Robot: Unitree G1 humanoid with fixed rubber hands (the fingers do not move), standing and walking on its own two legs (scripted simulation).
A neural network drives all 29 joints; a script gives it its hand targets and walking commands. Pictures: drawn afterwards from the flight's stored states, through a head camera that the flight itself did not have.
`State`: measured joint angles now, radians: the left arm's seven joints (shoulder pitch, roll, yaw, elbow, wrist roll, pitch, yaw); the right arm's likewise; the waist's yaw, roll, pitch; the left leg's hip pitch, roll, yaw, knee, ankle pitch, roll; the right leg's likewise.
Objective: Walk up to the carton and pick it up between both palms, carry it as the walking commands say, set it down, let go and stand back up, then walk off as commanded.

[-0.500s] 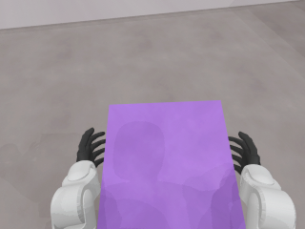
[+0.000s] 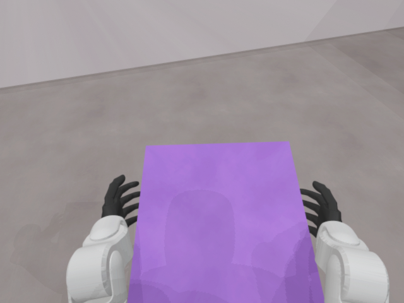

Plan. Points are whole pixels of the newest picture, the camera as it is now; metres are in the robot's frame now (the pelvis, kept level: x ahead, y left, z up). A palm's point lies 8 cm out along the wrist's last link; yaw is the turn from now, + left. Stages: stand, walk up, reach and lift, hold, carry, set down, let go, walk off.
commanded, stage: carry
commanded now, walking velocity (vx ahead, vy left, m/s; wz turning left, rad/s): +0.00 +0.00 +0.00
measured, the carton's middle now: (219, 226) +0.29 +0.00 +0.02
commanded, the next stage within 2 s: hold in 1.46 s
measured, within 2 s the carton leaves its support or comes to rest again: neither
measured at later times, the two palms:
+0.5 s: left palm (113, 254) +0.20 +0.16 +0.11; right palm (347, 264) +0.19 -0.18 +0.09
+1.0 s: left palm (124, 262) +0.21 +0.17 +0.05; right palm (334, 271) +0.20 -0.18 +0.04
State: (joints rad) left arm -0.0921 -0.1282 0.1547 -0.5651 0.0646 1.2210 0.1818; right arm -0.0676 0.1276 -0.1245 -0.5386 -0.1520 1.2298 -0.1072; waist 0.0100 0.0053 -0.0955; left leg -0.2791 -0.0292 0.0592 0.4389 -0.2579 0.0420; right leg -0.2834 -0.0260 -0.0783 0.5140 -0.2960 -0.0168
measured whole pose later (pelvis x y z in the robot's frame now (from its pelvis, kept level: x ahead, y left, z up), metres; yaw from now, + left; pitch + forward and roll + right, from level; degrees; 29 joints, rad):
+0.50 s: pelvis -0.04 -0.01 -0.01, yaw +0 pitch +2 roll +1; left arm -0.09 -0.13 0.15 -0.41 0.09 1.22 0.18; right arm -0.07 0.13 -0.15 -0.39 -0.15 1.24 -0.11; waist 0.01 0.01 -0.16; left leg -0.28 -0.01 0.06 0.51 -0.26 0.03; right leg -0.26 -0.01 -0.08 0.54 -0.31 -0.03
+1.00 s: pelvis -0.05 -0.01 -0.01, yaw +0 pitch +2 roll +0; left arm -0.09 -0.13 0.15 -0.20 0.15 1.00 0.14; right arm -0.09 0.13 -0.20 -0.17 -0.15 1.03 -0.09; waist 0.01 0.01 -0.06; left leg -0.29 -0.01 0.06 0.52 -0.25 0.03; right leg -0.27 -0.01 -0.08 0.53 -0.29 -0.03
